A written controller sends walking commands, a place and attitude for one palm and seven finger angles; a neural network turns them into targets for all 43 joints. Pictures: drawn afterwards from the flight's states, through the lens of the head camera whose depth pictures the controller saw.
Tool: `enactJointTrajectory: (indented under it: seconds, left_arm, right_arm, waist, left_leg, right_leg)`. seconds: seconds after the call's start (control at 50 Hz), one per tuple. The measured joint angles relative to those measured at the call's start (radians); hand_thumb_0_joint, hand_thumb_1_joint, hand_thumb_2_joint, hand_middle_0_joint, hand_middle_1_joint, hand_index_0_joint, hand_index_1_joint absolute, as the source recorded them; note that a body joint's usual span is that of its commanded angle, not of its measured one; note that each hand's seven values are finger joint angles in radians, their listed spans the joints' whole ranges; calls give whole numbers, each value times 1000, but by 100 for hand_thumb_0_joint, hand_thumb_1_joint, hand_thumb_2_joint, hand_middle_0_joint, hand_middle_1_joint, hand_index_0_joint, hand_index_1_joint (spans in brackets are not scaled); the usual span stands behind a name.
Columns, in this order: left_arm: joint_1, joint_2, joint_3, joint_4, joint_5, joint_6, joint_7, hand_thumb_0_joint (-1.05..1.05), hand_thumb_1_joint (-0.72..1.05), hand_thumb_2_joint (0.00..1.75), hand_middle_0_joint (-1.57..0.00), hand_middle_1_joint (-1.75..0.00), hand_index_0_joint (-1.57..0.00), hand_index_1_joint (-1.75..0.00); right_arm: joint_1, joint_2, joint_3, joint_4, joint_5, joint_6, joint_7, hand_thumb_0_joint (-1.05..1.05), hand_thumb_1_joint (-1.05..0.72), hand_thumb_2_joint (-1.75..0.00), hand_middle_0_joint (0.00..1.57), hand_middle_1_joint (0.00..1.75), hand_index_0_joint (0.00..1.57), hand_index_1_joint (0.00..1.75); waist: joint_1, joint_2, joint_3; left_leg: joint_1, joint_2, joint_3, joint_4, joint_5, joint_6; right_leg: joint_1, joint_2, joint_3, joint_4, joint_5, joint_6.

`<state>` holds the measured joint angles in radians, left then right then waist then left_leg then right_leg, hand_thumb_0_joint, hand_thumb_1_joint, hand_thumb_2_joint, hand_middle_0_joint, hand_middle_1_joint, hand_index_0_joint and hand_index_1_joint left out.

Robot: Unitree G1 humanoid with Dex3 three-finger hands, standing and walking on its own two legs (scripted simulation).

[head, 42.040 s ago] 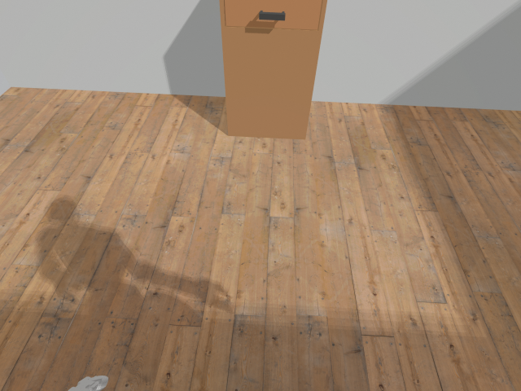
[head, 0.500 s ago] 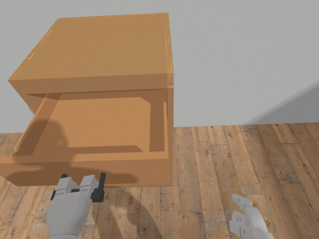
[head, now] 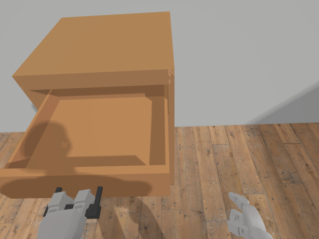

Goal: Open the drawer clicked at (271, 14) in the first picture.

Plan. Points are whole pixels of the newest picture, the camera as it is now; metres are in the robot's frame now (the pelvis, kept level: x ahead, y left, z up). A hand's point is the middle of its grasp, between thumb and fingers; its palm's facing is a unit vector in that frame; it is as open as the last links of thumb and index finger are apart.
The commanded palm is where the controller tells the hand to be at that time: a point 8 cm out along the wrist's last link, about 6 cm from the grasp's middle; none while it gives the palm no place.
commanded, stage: pull the drawer open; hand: left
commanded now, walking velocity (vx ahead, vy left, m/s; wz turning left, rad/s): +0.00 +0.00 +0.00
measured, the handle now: (76, 201) +0.19 +0.23 +0.01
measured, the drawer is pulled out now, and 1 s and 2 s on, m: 0.30 0.30 0.30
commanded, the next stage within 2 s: open the thumb to release the handle in 0.10 s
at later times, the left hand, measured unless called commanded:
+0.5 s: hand (74, 226) +0.15 +0.22 -0.01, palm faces +0.03 -0.12 -0.99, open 8.0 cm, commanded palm +0.11 +0.22 +0.04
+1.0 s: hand (76, 225) +0.15 +0.22 -0.01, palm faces +0.02 -0.13 -0.99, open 13.8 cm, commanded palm +0.13 +0.22 +0.04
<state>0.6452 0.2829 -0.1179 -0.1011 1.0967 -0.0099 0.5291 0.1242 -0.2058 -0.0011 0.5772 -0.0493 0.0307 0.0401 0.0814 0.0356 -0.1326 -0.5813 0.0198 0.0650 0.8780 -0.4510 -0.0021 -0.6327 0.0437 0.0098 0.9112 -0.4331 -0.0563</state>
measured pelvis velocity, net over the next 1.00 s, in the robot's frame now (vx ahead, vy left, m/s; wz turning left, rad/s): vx -0.01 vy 0.01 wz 0.03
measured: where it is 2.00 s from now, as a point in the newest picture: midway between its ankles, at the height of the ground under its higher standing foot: outside the picture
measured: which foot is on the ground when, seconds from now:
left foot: down 0.00-1.00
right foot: down 0.00-1.00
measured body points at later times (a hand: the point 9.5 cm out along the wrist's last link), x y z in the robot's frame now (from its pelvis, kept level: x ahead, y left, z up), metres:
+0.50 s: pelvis +0.00 +0.01 -0.01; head +0.03 -0.03 +0.44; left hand +0.14 +0.23 +0.05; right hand +0.21 -0.20 -0.11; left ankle -0.01 +0.12 -0.69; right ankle +0.01 -0.08 -0.69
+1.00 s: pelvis -0.01 +0.01 +0.00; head +0.02 -0.02 +0.45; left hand +0.14 +0.22 +0.05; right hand +0.22 -0.20 -0.10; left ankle -0.01 +0.12 -0.69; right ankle +0.01 -0.08 -0.69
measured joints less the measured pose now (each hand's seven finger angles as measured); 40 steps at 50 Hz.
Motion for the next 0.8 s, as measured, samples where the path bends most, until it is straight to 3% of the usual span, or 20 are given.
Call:
enactJointTrajectory:
  seconds: [0.22, 0.3, 0.38, 0.54, 0.68, 0.8]
  left_arm:
    - [65, 19, 32, -49, -12, -35, -2, 5, 68, 74, -22, -132, -35, -124]
    - [6, 26, 26, -11, 20, -39, 43, 3, 67, 76, -26, -133, -36, -127]
    - [-27, 6, 18, -2, -1, -9, 51, 1, 61, 76, -31, -132, -38, -128]
    - [-64, -17, -21, 18, -10, 54, 25, 0, 24, 62, -33, -128, -37, -127]
    - [-74, -4, -24, 24, -15, 55, -6, 0, -18, 44, -30, -124, -34, -123]
    - [-79, 3, -22, 27, -7, 43, -11, 0, -39, 35, -27, -122, -33, -121]
  right_arm:
    - [15, -11, -3, -18, -12, -1, 14, 1, -90, -90, 20, 30, 20, 30]
    - [16, -28, -25, -5, -22, -2, -2, 1, -90, -90, 20, 30, 20, 30]
    - [13, -29, -34, 8, -15, 6, -12, 1, -90, -90, 20, 30, 20, 30]
    - [15, -9, -9, 12, 3, 11, -28, 1, -91, -90, 20, 30, 20, 30]
    - [4, -1, 10, -2, 11, 5, -28, 1, -90, -90, 20, 30, 20, 30]
    - [-4, -9, 6, -11, 7, 3, -28, 1, -90, -90, 20, 30, 21, 30]
  waist:
    - [-25, -8, -6]
    - [-11, 2, 0]
    - [-1, 10, -1]
    - [6, 14, -9]
    - [6, 5, -3]
    - [6, 2, 6]
  left_leg:
    - [-19, 9, 9, 20, -15, 1]
    - [-60, 0, -5, 50, -20, 5]
    - [-79, -6, -8, 62, -21, 9]
    - [-49, -14, -13, 33, -8, 11]
    - [-18, -11, -19, 12, 3, 8]
    - [-10, -10, -24, 7, 7, 7]
  right_leg:
    - [-20, 10, 9, 13, -5, 1]
    - [-52, 0, -5, 37, -14, 5]
    - [-69, -7, -8, 49, -18, 9]
    - [-38, -14, -10, 25, -10, 11]
    - [-4, -11, -16, -1, 2, 8]
    - [8, -9, -21, -13, 8, 8]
